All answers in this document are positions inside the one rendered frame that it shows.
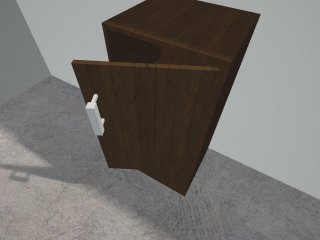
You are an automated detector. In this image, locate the handle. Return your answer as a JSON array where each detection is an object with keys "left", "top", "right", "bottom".
[{"left": 85, "top": 94, "right": 105, "bottom": 136}]

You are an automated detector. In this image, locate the cupboard door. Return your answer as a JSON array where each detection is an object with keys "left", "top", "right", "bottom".
[{"left": 71, "top": 59, "right": 219, "bottom": 172}]

